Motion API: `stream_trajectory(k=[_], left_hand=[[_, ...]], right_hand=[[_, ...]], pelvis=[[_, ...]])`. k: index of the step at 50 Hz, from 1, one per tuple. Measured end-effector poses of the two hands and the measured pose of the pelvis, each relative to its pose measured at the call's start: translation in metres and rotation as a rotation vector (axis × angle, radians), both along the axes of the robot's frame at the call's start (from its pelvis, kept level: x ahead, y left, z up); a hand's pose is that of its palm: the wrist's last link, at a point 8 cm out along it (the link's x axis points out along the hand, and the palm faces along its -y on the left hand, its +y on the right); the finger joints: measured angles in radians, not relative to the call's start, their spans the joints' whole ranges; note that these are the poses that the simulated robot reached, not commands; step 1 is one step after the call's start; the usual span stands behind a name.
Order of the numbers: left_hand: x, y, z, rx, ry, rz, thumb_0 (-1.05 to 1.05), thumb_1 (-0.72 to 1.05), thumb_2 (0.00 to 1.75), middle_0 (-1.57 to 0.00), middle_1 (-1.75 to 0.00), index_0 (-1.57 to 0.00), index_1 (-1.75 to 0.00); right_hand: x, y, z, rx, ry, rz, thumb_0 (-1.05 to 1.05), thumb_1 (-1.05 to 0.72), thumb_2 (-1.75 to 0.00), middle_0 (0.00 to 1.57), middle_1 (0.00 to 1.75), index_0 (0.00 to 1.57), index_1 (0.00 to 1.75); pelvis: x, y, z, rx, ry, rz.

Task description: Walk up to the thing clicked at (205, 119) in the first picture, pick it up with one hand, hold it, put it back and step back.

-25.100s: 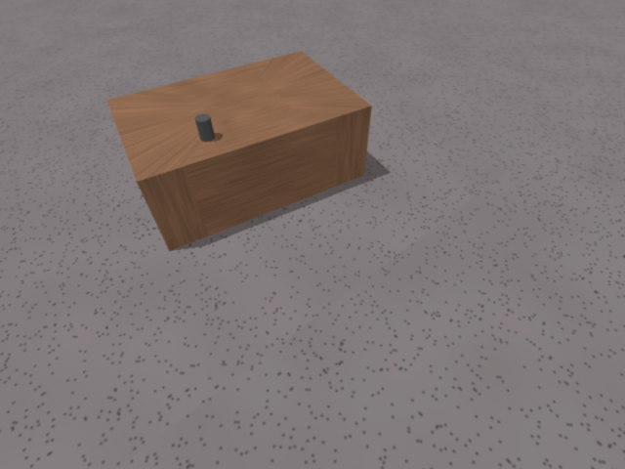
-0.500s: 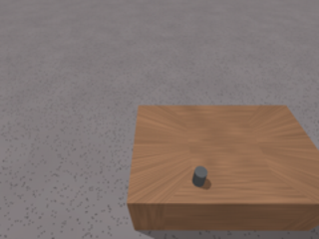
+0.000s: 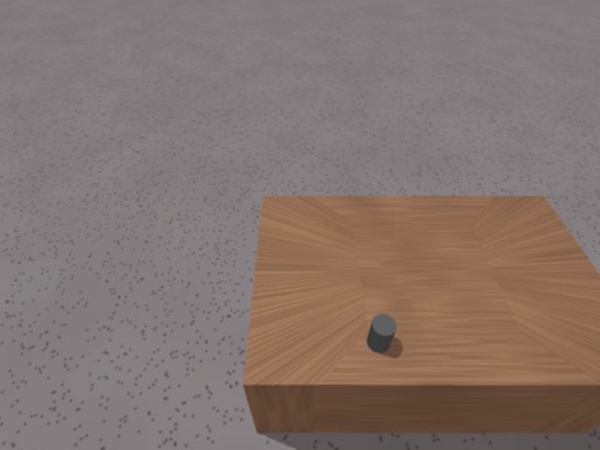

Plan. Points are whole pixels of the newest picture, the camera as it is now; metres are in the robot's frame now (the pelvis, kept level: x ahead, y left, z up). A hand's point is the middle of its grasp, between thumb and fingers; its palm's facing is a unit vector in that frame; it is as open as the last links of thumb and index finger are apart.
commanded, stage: home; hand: right
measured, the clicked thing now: (381, 333) +0.47 -0.17 -0.35
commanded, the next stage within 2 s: stand in 0.02 s
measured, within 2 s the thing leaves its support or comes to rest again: neither
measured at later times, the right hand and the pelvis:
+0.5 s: hand out of the picture +0.08 -0.25 -0.15, palm faces -0.03 +0.93 -0.36, open 10.9 cm; pelvis +0.01 +0.00 +0.00, yaw +1 degrees
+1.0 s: hand out of the picture +0.08 -0.25 -0.15, palm faces -0.04 +0.94 -0.35, open 7.4 cm; pelvis +0.01 +0.00 +0.00, yaw +1 degrees
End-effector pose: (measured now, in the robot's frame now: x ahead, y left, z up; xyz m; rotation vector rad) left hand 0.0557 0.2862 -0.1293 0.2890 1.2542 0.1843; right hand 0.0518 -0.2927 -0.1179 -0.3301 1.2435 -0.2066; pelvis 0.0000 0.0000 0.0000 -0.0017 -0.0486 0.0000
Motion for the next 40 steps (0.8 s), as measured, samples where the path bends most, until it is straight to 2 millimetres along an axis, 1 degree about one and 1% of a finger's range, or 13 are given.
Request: stream_trajectory(k=[9,13,18,22,25,29,32,36,40], left_hand=[[0.012,0.005,0.003,0.006,-0.008,-0.002,0.01,0.9,0.9,-0.2,-0.3,-0.21,-0.3],[0.015,0.007,0.004,0.009,-0.011,0.0,0.01,0.9,0.9,-0.2,-0.3,-0.21,-0.3],[0.017,0.007,0.005,0.011,-0.012,0.003,0.01,0.9,0.9,-0.2,-0.3,-0.21,-0.3],[0.017,0.008,0.005,0.011,-0.01,0.006,0.01,0.91,0.9,-0.2,-0.3,-0.21,-0.3],[0.017,0.008,0.005,0.012,-0.005,0.006,0.01,0.91,0.9,-0.2,-0.3,-0.21,-0.3],[0.017,0.008,0.005,0.013,-0.001,0.01,0.01,0.91,0.9,-0.2,-0.3,-0.21,-0.3],[0.017,0.007,0.005,0.014,-0.001,0.011,0.01,0.91,0.9,-0.2,-0.3,-0.21,-0.3],[0.017,0.007,0.006,0.015,-0.004,0.011,0.01,0.91,0.9,-0.2,-0.3,-0.21,-0.3],[0.017,0.006,0.007,0.015,-0.01,0.013,0.01,0.91,0.9,-0.2,-0.3,-0.21,-0.3]], right_hand=[[0.011,0.002,0.001,-0.002,-0.004,0.002,0.0,0.54,-0.06,0.07,0.06,0.07,0.06],[0.014,0.002,0.001,-0.002,-0.005,0.003,0.0,0.44,-0.16,0.12,0.14,0.12,0.14],[0.018,0.001,0.001,-0.001,-0.003,0.007,0.0,0.18,-0.41,0.17,0.23,0.17,0.23],[0.02,0.001,0.001,0.0,0.0,0.007,0.0,-0.09,-0.63,0.19,0.27,0.19,0.27],[0.022,0.0,0.001,0.0,-0.001,0.008,0.0,-0.31,-0.74,0.2,0.28,0.2,0.28],[0.023,0.0,0.001,0.0,0.001,0.012,0.0,-0.58,-0.83,0.2,0.29,0.2,0.3],[0.025,-0.001,0.001,-0.001,0.001,0.012,0.0,-0.71,-0.86,0.2,0.3,0.2,0.3],[0.027,-0.003,0.001,0.0,-0.002,0.013,0.01,-0.82,-0.89,0.21,0.3,0.2,0.3],[0.027,-0.004,0.001,0.0,-0.006,0.015,0.01,-0.87,-0.9,0.21,0.3,0.21,0.3]], pelvis=[[0.005,0.003,0.001,0.001,0.005,0.003],[0.007,0.004,0.001,0.001,0.006,0.006],[0.009,0.004,0.001,0.0,0.007,0.009],[0.01,0.003,0.002,0.0,0.01,0.011],[0.011,0.003,0.002,0.0,0.011,0.011],[0.012,0.003,0.002,0.0,0.012,0.014],[0.012,0.002,0.002,0.001,0.013,0.015],[0.013,0.001,0.002,0.0,0.012,0.017],[0.012,0.0,0.002,0.0,0.01,0.018]])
